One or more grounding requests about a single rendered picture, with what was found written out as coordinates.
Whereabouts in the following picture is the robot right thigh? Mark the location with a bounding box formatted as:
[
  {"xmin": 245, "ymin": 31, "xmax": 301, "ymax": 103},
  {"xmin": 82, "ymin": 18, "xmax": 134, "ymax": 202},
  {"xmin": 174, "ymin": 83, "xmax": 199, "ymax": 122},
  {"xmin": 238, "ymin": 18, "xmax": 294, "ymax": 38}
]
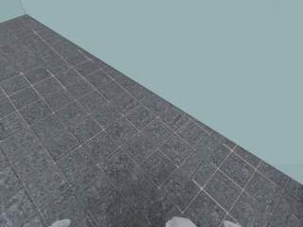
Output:
[{"xmin": 165, "ymin": 217, "xmax": 196, "ymax": 227}]

